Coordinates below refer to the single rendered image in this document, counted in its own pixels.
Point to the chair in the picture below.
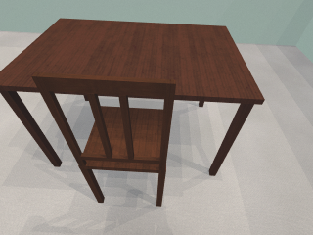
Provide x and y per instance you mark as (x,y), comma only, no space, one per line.
(122,138)

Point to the table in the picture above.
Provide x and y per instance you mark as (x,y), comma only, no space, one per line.
(203,59)

